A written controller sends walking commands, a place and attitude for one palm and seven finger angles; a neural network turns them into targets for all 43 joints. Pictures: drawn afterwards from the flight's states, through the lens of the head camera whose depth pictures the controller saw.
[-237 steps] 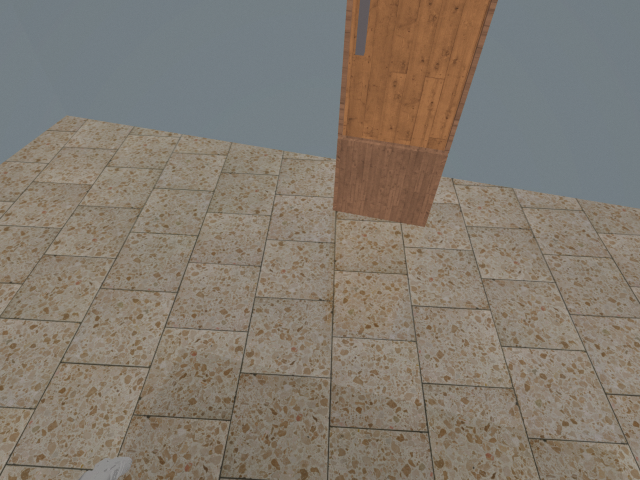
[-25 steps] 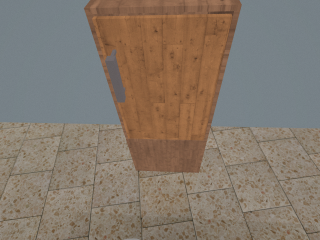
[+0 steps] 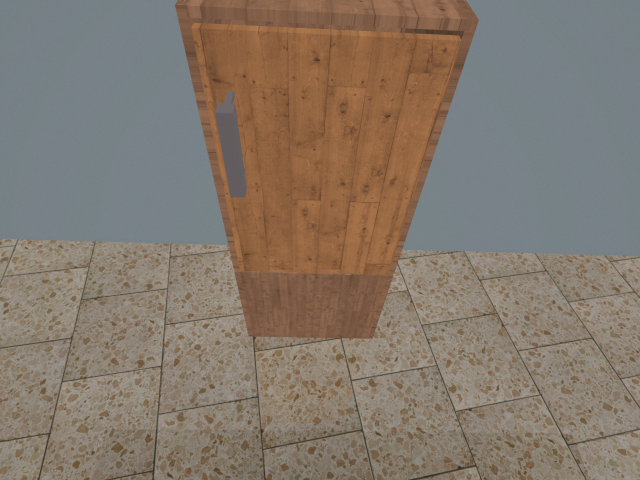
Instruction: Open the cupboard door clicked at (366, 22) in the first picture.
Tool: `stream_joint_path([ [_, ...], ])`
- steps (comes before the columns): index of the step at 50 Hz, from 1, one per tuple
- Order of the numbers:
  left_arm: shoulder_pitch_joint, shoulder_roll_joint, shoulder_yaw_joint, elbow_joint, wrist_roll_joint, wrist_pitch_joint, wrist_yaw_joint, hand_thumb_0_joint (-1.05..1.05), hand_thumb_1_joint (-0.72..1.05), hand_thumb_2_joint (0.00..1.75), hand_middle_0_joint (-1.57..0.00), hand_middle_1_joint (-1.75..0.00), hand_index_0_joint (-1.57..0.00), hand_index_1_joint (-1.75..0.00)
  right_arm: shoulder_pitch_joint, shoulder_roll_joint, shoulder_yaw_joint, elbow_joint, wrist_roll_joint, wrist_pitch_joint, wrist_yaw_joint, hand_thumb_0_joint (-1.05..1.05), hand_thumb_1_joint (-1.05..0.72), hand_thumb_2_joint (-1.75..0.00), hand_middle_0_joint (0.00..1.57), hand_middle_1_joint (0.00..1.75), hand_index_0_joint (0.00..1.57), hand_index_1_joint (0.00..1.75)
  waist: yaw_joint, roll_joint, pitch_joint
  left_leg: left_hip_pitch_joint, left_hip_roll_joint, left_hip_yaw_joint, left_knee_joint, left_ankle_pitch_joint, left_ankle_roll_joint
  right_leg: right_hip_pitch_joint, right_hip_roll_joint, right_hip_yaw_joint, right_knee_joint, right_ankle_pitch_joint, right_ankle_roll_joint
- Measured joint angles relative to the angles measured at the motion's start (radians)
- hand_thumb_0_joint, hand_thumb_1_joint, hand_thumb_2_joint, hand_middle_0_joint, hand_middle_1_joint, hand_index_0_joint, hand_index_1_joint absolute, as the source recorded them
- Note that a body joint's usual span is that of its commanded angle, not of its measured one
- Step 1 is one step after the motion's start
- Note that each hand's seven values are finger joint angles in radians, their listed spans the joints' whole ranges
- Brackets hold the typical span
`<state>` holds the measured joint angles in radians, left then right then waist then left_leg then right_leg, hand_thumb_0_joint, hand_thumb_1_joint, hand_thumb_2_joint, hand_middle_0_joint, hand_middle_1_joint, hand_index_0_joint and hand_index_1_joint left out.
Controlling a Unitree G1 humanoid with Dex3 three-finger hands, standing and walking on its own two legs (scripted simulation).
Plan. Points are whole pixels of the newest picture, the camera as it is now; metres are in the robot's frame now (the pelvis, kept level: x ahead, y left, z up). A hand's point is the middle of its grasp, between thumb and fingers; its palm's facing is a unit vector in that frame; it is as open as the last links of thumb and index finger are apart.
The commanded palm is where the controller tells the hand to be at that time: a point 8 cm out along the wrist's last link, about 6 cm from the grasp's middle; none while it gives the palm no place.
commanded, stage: look again from close up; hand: left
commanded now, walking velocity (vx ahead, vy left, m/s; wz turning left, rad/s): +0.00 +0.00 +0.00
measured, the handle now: (234, 146) +0.61 +0.17 +0.06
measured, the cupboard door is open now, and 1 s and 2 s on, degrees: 0 0 0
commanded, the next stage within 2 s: shuffle to correct the standing spot in 0.50 s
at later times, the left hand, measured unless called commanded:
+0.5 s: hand out of the picture +0.02 +0.14 -0.18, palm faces +0.05 -0.98 -0.21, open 7.3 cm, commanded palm none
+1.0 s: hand out of the picture -0.01 +0.13 -0.18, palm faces +0.04 -0.99 -0.15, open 7.4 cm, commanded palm none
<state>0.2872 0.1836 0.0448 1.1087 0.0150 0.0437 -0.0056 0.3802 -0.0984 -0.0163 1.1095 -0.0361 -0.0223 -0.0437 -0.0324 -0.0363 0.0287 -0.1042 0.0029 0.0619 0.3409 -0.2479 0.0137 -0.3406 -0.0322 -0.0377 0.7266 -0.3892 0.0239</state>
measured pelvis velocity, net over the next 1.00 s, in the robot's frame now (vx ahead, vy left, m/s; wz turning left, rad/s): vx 0.02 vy -0.03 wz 0.00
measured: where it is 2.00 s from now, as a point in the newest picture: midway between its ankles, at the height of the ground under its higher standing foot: outside the picture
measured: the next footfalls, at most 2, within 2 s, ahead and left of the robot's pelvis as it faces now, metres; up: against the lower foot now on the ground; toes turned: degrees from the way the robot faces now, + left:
right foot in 0.06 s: +0.04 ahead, -0.12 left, +0.00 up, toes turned -3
right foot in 1.12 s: +0.12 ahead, -0.14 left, +0.00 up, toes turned -2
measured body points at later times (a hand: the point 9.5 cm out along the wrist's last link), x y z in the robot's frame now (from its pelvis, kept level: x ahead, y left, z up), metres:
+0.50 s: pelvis +0.01 -0.03 -0.01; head -0.01 -0.05 +0.44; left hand +0.01 +0.19 -0.16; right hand +0.03 -0.26 -0.17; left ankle -0.02 +0.09 -0.74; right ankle +0.00 -0.12 -0.75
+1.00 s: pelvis +0.02 -0.03 -0.01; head +0.02 -0.03 +0.44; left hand -0.01 +0.18 -0.17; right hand -0.06 -0.23 -0.17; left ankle -0.02 +0.09 -0.75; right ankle +0.02 -0.12 -0.71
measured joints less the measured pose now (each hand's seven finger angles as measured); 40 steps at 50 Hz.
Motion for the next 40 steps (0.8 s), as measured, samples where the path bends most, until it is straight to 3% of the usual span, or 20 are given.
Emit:
stream_joint_path([
  [2, -0.021, -0.012, -0.004, -0.005, -0.004, -0.009, 0.002, 0.01, 0.91, 0.9, -0.2, -0.3, -0.2, -0.3, 0.003, -0.003, -0.003, 0.014, 0.003, 0.005, -0.001, 0.01, -0.91, -0.9, 0.2, 0.3, 0.2, 0.3, -0.005, 0.012, 0.011, -0.012, 0.006, 0.001, 0.038, -0.023, -0.011, 0.048, 0.003, -0.009, -0.117, 0.048, -0.006],
  [4, -0.038, -0.022, -0.016, -0.006, 0.0, -0.043, 0.024, 0.01, 0.91, 0.9, -0.2, -0.3, -0.2, -0.3, 0.002, -0.017, -0.001, 0.021, 0.016, 0.012, 0.012, 0.01, -0.91, -0.9, 0.2, 0.3, 0.2, 0.3, 0.007, 0.028, 0.014, -0.069, 0.02, 0.008, 0.149, -0.079, -0.025, 0.076, 0.011, -0.004, -0.206, 0.132, -0.027],
  [8, -0.056, -0.042, -0.029, -0.018, 0.007, -0.072, 0.042, 0.01, 0.93, 0.9, -0.2, -0.3, -0.2, -0.3, -0.038, -0.047, -0.007, 0.0, 0.011, 0.026, 0.02, 0.01, -0.91, -0.9, 0.2, 0.3, 0.2, 0.3, -0.01, 0.093, 0.033, -0.16, 0.047, -0.025, 0.312, -0.171, -0.015, 0.074, 0.057, -0.04, -0.173, 0.092, -0.061],
  [11, -0.052, -0.038, -0.03, -0.015, 0.0, -0.07, 0.05, 0.01, 0.94, 0.9, -0.2, -0.3, -0.2, -0.3, -0.053, -0.044, -0.005, -0.01, 0.01, 0.014, 0.019, 0.01, -0.91, -0.9, 0.2, 0.3, 0.2, 0.3, -0.008, 0.078, 0.016, -0.143, 0.034, -0.019, 0.276, -0.092, -0.009, 0.088, 0.057, -0.049, -0.146, 0.068, -0.066],
  [18, -0.021, -0.036, -0.036, -0.006, -0.003, -0.067, 0.046, 0.01, 0.95, 0.9, -0.2, -0.3, -0.2, -0.3, -0.084, -0.053, 0.007, -0.016, 0.008, 0.006, 0.002, 0.02, -0.94, -0.9, 0.2, 0.3, 0.2, 0.3, 0.021, 0.065, -0.048, -0.088, 0.022, -0.011, 0.228, -0.106, -0.014, 0.126, 0.048, -0.04, -0.164, 0.062, -0.067],
  [34, 0.056, -0.059, -0.046, 0.001, -0.002, -0.061, 0.03, 0.0, 0.91, 0.9, -0.2, -0.3, -0.2, -0.3, -0.072, -0.047, 0.018, -0.001, 0.013, 0.012, 0.016, 0.01, -0.92, -0.9, 0.2, 0.3, 0.2, 0.3, 0.037, 0.048, -0.032, -0.063, 0.022, -0.02, 0.153, -0.038, -0.021, 0.151, 0.051, -0.051, -0.23, 0.119, -0.08],
  [40, 0.109, -0.063, -0.025, -0.006, 0.001, -0.051, 0.025, 0.0, 0.91, 0.9, -0.2, -0.3, -0.2, -0.3, -0.014, -0.029, 0.014, 0.014, 0.005, 0.024, 0.029, 0.01, -0.92, -0.9, 0.2, 0.3, 0.2, 0.3, 0.041, 0.041, -0.046, -0.101, 0.034, -0.028, 0.237, -0.1, 0.007, 0.14, 0.058, -0.063, -0.2, 0.094, -0.085],
])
